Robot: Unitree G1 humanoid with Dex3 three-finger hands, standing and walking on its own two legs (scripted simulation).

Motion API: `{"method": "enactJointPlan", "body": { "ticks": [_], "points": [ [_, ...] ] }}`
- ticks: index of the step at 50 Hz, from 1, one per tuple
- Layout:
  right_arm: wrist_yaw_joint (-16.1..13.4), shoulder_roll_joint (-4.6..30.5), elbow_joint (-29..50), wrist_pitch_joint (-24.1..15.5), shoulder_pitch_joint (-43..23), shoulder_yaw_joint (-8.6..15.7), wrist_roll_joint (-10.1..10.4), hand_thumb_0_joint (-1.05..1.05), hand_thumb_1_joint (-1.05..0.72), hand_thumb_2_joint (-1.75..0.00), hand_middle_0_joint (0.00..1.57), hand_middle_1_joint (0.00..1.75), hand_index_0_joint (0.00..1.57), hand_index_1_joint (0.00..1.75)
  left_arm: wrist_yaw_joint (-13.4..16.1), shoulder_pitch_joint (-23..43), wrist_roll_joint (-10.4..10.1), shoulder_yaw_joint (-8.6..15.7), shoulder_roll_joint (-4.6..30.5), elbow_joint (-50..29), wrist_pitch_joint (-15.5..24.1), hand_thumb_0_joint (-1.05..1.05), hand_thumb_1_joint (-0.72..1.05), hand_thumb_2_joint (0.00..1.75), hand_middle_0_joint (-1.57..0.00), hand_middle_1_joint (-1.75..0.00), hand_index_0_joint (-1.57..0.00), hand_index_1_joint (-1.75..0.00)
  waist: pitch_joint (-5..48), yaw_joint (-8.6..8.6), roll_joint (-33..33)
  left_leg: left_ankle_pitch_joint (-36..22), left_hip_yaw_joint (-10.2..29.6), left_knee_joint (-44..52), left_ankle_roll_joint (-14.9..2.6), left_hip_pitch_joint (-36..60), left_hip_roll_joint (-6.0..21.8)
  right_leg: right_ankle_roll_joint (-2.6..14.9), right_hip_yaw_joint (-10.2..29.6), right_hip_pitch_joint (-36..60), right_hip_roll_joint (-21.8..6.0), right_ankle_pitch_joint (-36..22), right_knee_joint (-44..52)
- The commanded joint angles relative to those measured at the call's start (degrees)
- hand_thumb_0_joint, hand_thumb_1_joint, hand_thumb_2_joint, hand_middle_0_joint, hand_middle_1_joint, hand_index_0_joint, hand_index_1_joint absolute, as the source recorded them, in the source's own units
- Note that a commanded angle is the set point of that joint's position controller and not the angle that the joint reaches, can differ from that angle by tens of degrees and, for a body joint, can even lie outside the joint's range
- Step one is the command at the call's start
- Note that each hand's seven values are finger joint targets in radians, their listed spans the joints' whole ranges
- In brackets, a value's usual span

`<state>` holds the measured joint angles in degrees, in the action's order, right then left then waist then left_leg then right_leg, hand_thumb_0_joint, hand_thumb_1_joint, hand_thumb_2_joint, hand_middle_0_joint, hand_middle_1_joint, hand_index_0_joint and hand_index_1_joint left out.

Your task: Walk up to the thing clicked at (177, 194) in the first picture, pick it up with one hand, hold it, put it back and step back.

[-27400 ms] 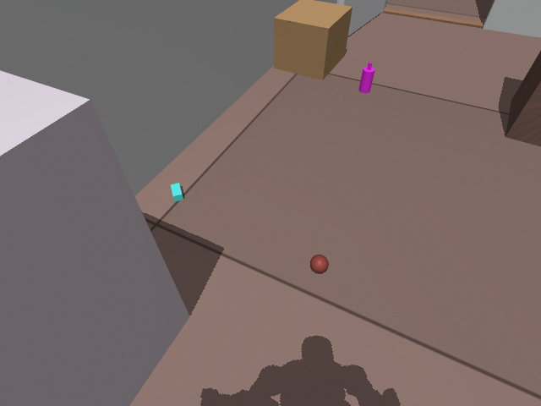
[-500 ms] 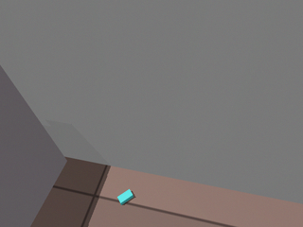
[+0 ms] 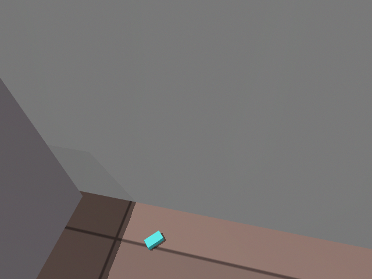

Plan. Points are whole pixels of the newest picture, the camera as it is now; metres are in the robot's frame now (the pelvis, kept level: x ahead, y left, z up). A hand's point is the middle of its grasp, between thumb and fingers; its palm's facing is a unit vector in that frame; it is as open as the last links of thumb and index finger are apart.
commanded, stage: stand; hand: left
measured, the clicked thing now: (154, 240) +0.47 +0.19 -0.76
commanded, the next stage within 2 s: none
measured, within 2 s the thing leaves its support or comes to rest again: neither
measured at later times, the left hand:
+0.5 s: hand out of the picture +0.07 +0.26 -0.16, palm faces -0.03 -0.94 -0.35, open 7.4 cm
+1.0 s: hand out of the picture +0.07 +0.25 -0.16, palm faces -0.03 -0.94 -0.35, open 7.4 cm
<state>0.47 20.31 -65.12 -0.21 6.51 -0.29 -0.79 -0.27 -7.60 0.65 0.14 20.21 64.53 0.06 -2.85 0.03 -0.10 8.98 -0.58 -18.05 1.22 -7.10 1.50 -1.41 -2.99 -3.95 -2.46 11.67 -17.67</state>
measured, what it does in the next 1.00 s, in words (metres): stands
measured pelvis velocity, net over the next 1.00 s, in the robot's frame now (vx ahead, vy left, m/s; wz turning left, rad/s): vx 0.01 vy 0.00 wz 0.00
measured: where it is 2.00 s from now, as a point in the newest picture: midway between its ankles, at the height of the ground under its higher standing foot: outside the picture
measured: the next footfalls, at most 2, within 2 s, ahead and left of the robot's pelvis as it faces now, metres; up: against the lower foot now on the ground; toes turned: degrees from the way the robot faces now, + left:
none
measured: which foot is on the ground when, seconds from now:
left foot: down 0.00-1.00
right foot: down 0.00-1.00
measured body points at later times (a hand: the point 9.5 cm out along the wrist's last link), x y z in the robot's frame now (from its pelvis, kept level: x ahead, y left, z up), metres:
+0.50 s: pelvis +0.01 +0.00 +0.00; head +0.02 +0.00 +0.45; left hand +0.08 +0.30 -0.13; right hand +0.08 -0.30 -0.13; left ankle +0.01 +0.13 -0.75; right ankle -0.02 -0.13 -0.75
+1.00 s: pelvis +0.01 +0.00 +0.00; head +0.02 +0.00 +0.45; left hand +0.07 +0.30 -0.13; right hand +0.08 -0.30 -0.14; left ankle +0.01 +0.13 -0.75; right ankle -0.02 -0.13 -0.75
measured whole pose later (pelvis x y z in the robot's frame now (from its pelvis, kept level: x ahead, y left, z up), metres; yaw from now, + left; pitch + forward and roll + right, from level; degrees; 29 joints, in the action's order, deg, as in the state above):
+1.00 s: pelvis +0.01 +0.00 +0.00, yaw +0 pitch -2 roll +0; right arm 0.4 20.3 -64.9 -0.3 6.2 -0.3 -0.7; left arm -0.1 -7.4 0.6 0.0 20.1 64.3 0.2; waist -2.9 0.1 -0.2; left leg 9.6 -0.5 -18.0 1.2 -7.0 1.4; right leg -1.5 -3.1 -3.6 -2.6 12.2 -17.4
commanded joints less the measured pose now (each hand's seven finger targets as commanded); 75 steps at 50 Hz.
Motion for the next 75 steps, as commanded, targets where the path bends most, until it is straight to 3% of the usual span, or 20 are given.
{"method": "enactJointPlan", "body": {
  "ticks": [1,15,24,34,38,41,48,63,67,75],
  "points": [
    [-0.9,12.2,3.3,-1.4,-2.3,2.2,0.3,0.0,-0.9,-0.9,0.2,0.3,0.2,0.3,0.7,1.9,0.0,2.4,12.1,-3.3,1.5,0.0,0.9,0.9,-0.2,-0.3,-0.2,-0.3,3.7,0.04,0.1,-7.7,5.1,1.9,-2.08,1.0,6.3,2.09,4.8,-0.7,-6.4,-6.5,3.7],
    [-0.9,12.3,3.3,-1.4,-2.3,2.3,0.3,0.0,-0.9,-0.9,0.2,0.3,0.2,0.3,0.9,1.6,-0.1,2.2,12.2,-3.5,1.6,0.0,0.9,0.9,-0.2,-0.3,-0.2,-0.3,5.1,0.11,0.3,-12.2,4.8,1.0,-1.97,2.2,6.5,1.98,4.3,0.1,-6.4,-10.6,3.0],
    [-0.9,12.3,3.3,-1.4,-2.4,2.2,0.3,0.0,-0.9,-0.9,0.2,0.3,0.2,0.3,0.8,1.6,0.0,2.2,12.0,-3.2,1.6,0.0,0.9,0.9,-0.2,-0.3,-0.2,-0.3,3.7,0.07,0.5,-9.6,5.1,1.9,-1.99,1.2,6.4,1.83,4.2,-0.3,-6.3,-7.7,3.6],
    [-1.0,12.3,3.5,-1.4,-2.3,2.4,0.3,0.0,-0.9,-0.9,0.2,0.3,0.2,0.3,0.9,1.9,0.1,2.3,12.1,-3.7,1.6,0.0,0.9,0.9,-0.2,-0.3,-0.2,-0.3,5.3,0.07,0.4,-11.8,4.7,1.1,-2.14,2.1,6.5,1.97,4.2,0.6,-6.5,-10.6,3.2],
    [-1.0,12.0,3.4,-1.5,-2.2,2.1,0.2,0.0,-0.9,-0.9,0.2,0.3,0.2,0.3,0.8,2.2,0.0,2.4,12.1,-3.5,1.5,0.0,0.9,0.9,-0.2,-0.3,-0.2,-0.3,3.7,-0.08,-0.1,-8.5,4.9,2.3,-1.83,0.7,6.1,1.93,4.3,0.2,-6.3,-7.2,3.3],
    [-1.0,12.1,3.4,-1.4,-2.5,2.2,0.3,0.0,-0.9,-0.9,0.2,0.3,0.2,0.3,0.8,1.8,0.0,2.4,12.0,-3.3,1.4,0.0,0.9,0.9,-0.2,-0.3,-0.2,-0.3,3.6,0.11,-0.2,-9.2,5.2,2.7,-1.75,1.0,6.2,1.98,4.1,-0.4,-6.1,-6.7,3.3],
    [-1.0,11.9,3.5,-1.5,-1.8,2.2,0.3,0.0,-0.9,-0.9,0.2,0.3,0.2,0.3,0.9,2.2,0.1,2.4,12.2,-3.6,1.6,0.0,0.9,0.9,-0.2,-0.3,-0.2,-0.3,5.0,-0.22,0.1,-12.2,4.8,1.4,-2.04,1.6,6.4,2.0,4.4,0.8,-6.6,-10.7,2.8],
    [-0.9,12.0,3.4,-1.3,-2.0,2.3,0.2,0.0,-0.9,-0.9,0.2,0.3,0.2,0.3,0.8,1.6,0.0,2.3,12.1,-3.4,1.6,0.0,0.9,0.9,-0.2,-0.3,-0.2,-0.3,4.3,0.05,0.4,-9.9,4.7,1.5,-2.0,1.9,6.2,2.04,4.3,-0.3,-6.4,-8.6,3.4],
    [-1.1,11.9,3.8,-1.5,-2.4,2.3,0.2,0.0,-0.9,-0.9,0.2,0.3,0.2,0.3,0.9,1.6,0.1,2.4,12.2,-3.6,1.6,0.0,0.9,0.9,-0.2,-0.3,-0.2,-0.3,5.6,0.12,0.3,-13.3,4.6,0.9,-2.03,2.6,6.5,2.03,4.3,0.5,-6.6,-12.1,2.5],
    [-1.0,12.2,3.6,-1.3,-2.4,2.3,0.2,0.0,-0.9,-0.9,0.2,0.3,0.2,0.3,0.9,1.7,0.2,2.3,12.0,-3.5,1.6,0.0,0.9,0.9,-0.2,-0.3,-0.2,-0.3,4.0,0.05,0.3,-9.3,4.7,1.6,-2.03,1.7,6.3,1.94,4.4,-0.4,-6.3,-8.5,3.6]
  ]
}}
